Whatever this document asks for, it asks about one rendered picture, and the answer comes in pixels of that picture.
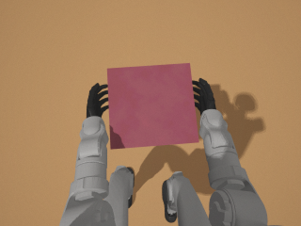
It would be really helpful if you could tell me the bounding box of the right robot shin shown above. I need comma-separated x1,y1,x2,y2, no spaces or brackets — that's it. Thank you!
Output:
166,171,190,214

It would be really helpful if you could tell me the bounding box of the carton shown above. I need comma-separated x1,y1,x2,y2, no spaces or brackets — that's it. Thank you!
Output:
107,63,199,150

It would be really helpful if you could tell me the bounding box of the left robot forearm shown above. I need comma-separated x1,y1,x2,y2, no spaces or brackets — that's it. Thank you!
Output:
59,116,109,226

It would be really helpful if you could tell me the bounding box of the robot right upper arm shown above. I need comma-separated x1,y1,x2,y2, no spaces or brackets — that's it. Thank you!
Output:
209,188,282,226

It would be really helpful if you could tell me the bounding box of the robot right hand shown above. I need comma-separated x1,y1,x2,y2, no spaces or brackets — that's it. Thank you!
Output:
192,78,216,116

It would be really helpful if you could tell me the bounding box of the robot left upper arm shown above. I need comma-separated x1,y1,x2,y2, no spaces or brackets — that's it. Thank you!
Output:
59,200,116,226

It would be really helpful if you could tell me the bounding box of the robot left hand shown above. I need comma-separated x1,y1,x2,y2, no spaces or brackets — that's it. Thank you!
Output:
87,83,109,118

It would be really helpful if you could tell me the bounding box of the right robot forearm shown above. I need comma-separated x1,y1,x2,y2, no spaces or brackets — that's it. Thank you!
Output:
198,109,268,223

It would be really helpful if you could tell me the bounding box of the left robot foot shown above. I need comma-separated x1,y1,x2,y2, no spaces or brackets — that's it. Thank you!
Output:
127,168,135,208

